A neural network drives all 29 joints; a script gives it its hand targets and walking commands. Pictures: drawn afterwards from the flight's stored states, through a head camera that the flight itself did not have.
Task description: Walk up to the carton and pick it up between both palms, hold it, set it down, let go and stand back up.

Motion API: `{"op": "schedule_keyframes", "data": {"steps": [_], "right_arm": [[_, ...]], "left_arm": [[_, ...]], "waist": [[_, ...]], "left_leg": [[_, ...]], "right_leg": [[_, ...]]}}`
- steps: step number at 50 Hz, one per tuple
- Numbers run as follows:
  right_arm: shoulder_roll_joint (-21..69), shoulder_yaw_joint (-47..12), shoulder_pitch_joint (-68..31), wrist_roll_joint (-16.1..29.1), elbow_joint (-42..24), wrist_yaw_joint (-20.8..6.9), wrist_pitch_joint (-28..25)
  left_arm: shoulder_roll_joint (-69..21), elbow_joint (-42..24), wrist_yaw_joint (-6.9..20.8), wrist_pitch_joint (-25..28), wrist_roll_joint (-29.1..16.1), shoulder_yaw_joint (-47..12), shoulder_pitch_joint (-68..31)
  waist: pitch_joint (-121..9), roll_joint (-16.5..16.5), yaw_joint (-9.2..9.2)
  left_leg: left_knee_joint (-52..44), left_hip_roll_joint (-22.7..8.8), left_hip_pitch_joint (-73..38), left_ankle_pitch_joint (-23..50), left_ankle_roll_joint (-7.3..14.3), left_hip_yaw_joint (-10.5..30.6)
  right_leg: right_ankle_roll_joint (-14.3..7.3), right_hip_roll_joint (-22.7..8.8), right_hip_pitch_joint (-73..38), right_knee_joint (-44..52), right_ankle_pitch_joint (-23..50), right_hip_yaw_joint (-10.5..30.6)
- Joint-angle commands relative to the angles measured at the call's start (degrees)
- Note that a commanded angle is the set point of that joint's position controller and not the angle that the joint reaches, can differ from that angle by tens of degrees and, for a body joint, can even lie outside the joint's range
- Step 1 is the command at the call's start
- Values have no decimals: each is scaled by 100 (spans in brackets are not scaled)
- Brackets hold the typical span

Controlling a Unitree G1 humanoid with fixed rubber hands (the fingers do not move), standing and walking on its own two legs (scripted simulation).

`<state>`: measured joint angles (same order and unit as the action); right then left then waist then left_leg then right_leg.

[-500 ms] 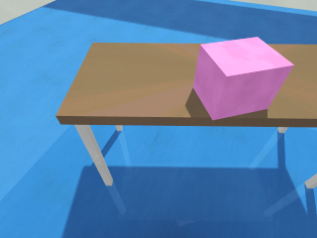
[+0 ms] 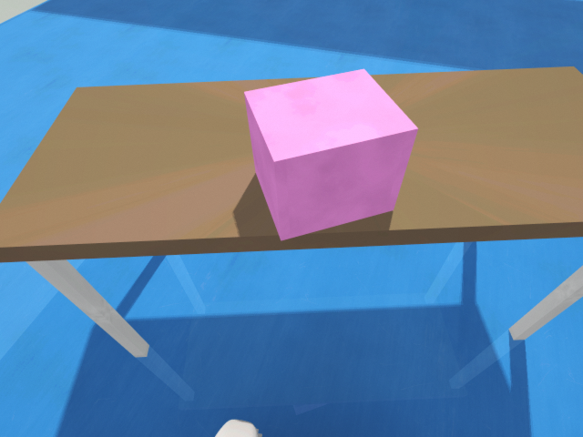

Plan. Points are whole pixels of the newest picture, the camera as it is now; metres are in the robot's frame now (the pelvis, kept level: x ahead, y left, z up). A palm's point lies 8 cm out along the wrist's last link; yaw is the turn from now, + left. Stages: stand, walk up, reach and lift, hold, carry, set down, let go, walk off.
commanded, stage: walk up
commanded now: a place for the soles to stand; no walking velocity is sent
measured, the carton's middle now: (322, 154) +0.59 -0.05 +0.05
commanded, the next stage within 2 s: none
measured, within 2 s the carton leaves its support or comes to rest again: neither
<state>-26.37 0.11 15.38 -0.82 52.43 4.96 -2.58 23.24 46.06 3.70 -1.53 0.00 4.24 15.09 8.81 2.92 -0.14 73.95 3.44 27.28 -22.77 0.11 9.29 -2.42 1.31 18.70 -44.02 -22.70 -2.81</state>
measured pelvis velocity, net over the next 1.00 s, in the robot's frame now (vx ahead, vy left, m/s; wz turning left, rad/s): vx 0.17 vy -0.14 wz -0.08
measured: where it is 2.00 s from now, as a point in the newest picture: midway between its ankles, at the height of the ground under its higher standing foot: outside the picture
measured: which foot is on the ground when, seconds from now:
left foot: up 0.00-0.18, down 0.20-0.42, up 0.44-0.98, down 1.00-1.00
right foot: down 0.00-0.18, up 0.20-0.40, down 0.42-1.00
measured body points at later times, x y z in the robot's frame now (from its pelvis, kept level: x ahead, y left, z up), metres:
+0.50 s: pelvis +0.08 -0.17 -0.01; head +0.10 -0.18 +0.44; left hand +0.20 +0.14 -0.11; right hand +0.09 -0.50 -0.12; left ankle +0.08 +0.03 -0.67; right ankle +0.08 -0.27 -0.72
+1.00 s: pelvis +0.17 -0.14 +0.00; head +0.24 -0.18 +0.44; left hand +0.26 +0.18 -0.09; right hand +0.26 -0.46 -0.13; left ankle +0.22 -0.02 -0.72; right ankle +0.08 -0.27 -0.71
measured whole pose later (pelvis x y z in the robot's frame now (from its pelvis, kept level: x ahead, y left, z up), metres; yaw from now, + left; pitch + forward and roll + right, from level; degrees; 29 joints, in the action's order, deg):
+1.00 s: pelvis +0.17 -0.14 +0.00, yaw -5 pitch +0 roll +0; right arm -24.7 0.1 7.5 -0.8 46.6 -1.0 2.4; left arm 21.3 45.7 -4.1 2.8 0.0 3.8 16.5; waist 10.4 -3.9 0.2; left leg 38.4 1.4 22.5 -15.7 1.8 4.4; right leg -0.7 -0.3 11.0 -38.9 -27.1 1.5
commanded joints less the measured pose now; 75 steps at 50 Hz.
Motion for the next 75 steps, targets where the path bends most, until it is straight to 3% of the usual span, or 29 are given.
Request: {"op": "schedule_keyframes", "data": {"steps": [1,4,7,8,9,10,11,12,15,18,20,22,23,24,27,31,41,47,48,50,51,52,55,60,64,67,68,72,75], "right_arm": [[-1153,415,790,236,-23,-22,-26],[-1098,465,1488,216,35,-7,-26],[-1088,657,2757,211,278,124,-112],[-1102,815,3373,244,432,217,-126],[-1068,773,2326,153,147,301,-123],[-1263,740,1186,90,-365,336,-175],[-1273,648,762,97,-590,334,-265],[-1774,714,207,114,-705,345,-387],[-1575,509,167,57,-503,102,-495],[-1588,624,504,-230,-429,-227,-261],[-917,529,545,-252,-361,-306,5],[-411,371,381,-151,-730,-290,153],[-901,499,3,-136,-707,-205,183],[-995,546,-39,-28,-712,-230,210],[-848,550,766,77,-299,-348,249],[-630,538,325,-78,-565,-471,459],[-556,462,-787,-144,-988,-630,555],[-629,532,-629,-221,-957,-639,383],[-611,547,-186,-222,-828,-631,327],[-1242,859,469,-320,-742,-554,215],[-1488,844,88,-144,-1042,-509,260],[-1305,725,67,-4,-980,-480,230],[-887,561,-110,-25,-1155,-371,291],[-844,535,98,-99,-1272,-387,322],[-887,562,-563,-79,-1571,-419,382],[-609,569,-725,13,-1613,-378,494],[-797,655,-467,-81,-1553,-378,579],[-770,630,232,35,-1208,-395,449],[-576,452,-290,56,-1168,-422,258]], "left_arm": [[1295,-441,-201,274,96,607,487],[1329,-711,-185,79,86,681,-208],[1275,-1106,-234,-46,181,611,-1068],[1265,-1206,-219,-67,151,556,-1620],[1008,-1140,-197,-39,101,553,-925],[915,-1004,-162,-56,184,431,-54],[946,-927,-102,-46,211,426,-123],[1337,-1041,23,-142,117,530,-207],[1376,-518,176,-56,121,492,141],[1099,-334,120,167,28,357,70],[1211,184,-196,332,116,475,1311],[2344,47,-413,433,224,657,1515],[2434,-130,-461,449,117,680,758],[2208,-156,-540,530,60,582,435],[1643,42,-643,690,37,473,626],[1421,-55,-821,701,-69,438,915],[1473,-224,-960,580,30,470,1191],[1611,-320,-855,438,21,429,416],[1599,-481,-847,438,-21,396,-75],[1095,-503,-753,407,-150,192,57],[899,-579,-792,399,-168,173,199],[987,-500,-808,326,-154,179,146],[881,-494,-747,321,-238,135,34],[922,-427,-710,331,-125,214,-182],[881,-165,-766,325,-50,149,508],[1735,-289,-710,338,156,305,-147],[1864,-421,-686,377,124,433,-220],[1336,-802,-692,375,77,378,-771],[1129,-625,-629,294,143,287,-367]], "waist": [[-315,429,-246],[-951,1319,114],[-1551,386,966],[-1574,23,1551],[-1675,-1985,933],[-1931,-936,207],[-1280,8,-35],[-434,-441,-127],[-416,-580,-324],[-562,-1900,62],[-722,-513,-423],[-547,822,-623],[13,302,-459],[481,-528,-238],[-287,14,88],[-606,-29,-40],[-775,305,-545],[-811,880,-228],[-1098,493,232],[-2052,-1065,478],[-2040,-1969,319],[-2030,-1195,332],[-1118,-893,153],[-1317,-1009,331],[-1363,-818,-173],[-447,1257,-166],[-742,586,-178],[-670,533,138],[-853,701,-376]], "left_leg": [[-854,-233,767,561,-37,-181],[-2798,164,-482,-234,-120,-1414],[-5571,-26,-2184,700,137,-2155],[-6368,-407,-3415,2356,622,-1910],[-5262,-1693,-4142,2779,1300,736],[-5312,-2586,-3241,97,1684,2437],[-5534,-2734,-1636,-702,1516,2165],[-6234,-3554,-880,-1152,2103,3164],[-5638,-1974,-954,-1257,1163,1045],[-5055,-1131,-590,-854,1028,-159],[-2624,-502,852,-579,738,-905],[-581,71,2070,-1285,334,-66],[-363,-142,1851,-785,347,741],[-469,-173,1634,-232,219,827],[-656,-78,1063,495,101,434],[-545,173,906,772,22,352],[-2193,63,1448,105,72,-246],[-3559,-297,394,184,216,-884],[-4582,-360,-718,883,431,-877],[-4637,-937,-3108,3986,1077,429],[-4701,-1995,-3523,6071,1725,2222],[-4611,-2154,-3160,6176,2180,2451],[-4287,-1530,-2563,6434,1647,1159],[-4162,-1204,-2561,5751,1422,1249],[-3619,-1026,-1379,5070,1143,953],[-1084,685,171,-1051,198,-236],[11,539,122,-1342,209,517],[329,228,223,-600,-18,172],[-2554,-199,287,-1268,-141,-501]], "right_leg": [[1217,-928,-1512,2735,3300,1229],[2014,-209,-2133,2684,6464,33],[1630,-131,-1649,318,8332,21],[1668,312,-484,-1345,7246,-313],[993,228,1489,-3435,176,726],[644,-260,1694,-3805,-746,1542],[146,-433,1353,-3344,-612,1982],[351,-397,1977,-4586,-977,2017],[222,-524,1284,-2086,-342,1442],[146,-303,-245,892,-1287,339],[373,13,-2234,1879,14,165],[-130,-2605,-1064,3397,-2311,4392],[-208,-2918,-218,3875,-2932,5037],[141,-2636,94,3558,-2028,4082],[786,-1630,-1585,2096,3984,2043],[695,-1606,-2047,1849,5967,1442],[206,-1625,-3270,1422,5353,1530],[-701,-1702,-2386,814,5002,1170],[-596,-1540,-1838,145,5023,821],[82,-461,-23,-2197,2730,331],[318,388,1147,-2894,-1358,37],[231,115,864,-3135,-1829,631],[146,-236,1227,-2278,-1551,550],[235,-211,760,-744,-1251,375],[60,-167,-583,1023,339,145],[-1223,-2689,122,2486,2434,3097],[-1649,-3005,251,2225,2463,3212],[-1306,-1924,-121,1620,2940,1793],[-999,-1484,-1396,1116,3162,1522]]}}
